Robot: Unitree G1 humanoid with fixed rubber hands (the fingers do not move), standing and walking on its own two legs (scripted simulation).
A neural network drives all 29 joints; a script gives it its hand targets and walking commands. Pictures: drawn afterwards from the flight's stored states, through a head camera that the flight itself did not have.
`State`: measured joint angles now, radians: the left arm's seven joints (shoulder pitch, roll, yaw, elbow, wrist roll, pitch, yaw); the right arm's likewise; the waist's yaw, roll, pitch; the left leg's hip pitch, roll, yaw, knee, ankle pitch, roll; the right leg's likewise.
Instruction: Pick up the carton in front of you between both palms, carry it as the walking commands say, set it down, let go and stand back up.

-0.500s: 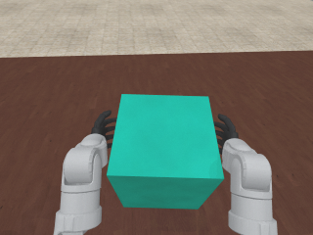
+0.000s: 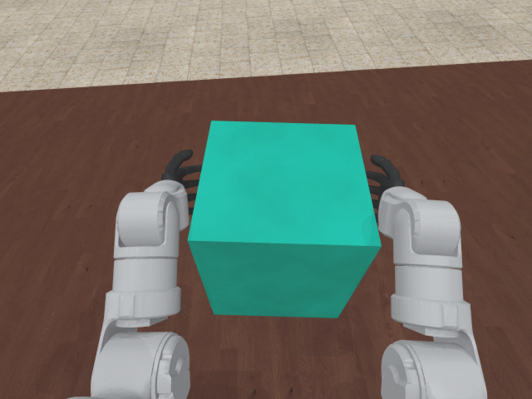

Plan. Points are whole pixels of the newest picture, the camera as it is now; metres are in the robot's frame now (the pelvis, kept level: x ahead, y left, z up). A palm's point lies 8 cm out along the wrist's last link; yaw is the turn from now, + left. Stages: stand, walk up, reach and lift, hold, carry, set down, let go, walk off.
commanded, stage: carry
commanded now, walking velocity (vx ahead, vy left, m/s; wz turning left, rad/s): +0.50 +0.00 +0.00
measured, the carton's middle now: (279, 226) +0.37 +0.00 +0.05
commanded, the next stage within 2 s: none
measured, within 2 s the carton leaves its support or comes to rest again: neither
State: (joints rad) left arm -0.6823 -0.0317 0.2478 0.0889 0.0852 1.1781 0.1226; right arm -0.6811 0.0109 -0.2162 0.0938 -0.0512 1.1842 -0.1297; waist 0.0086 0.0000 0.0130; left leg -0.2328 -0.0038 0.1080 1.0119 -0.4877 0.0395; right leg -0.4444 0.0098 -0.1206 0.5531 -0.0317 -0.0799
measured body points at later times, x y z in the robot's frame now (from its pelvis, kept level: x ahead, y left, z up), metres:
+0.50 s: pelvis +0.35 +0.00 -0.05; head +0.38 +0.00 +0.40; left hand +0.74 +0.13 +0.06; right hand +0.72 -0.18 +0.06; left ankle +0.41 +0.03 -0.77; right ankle +0.17 -0.08 -0.64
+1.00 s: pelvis +0.68 -0.04 -0.09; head +0.70 -0.04 +0.35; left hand +1.05 +0.12 +0.02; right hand +1.06 -0.18 +0.01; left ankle +0.53 +0.05 -0.69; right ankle +0.73 -0.07 -0.82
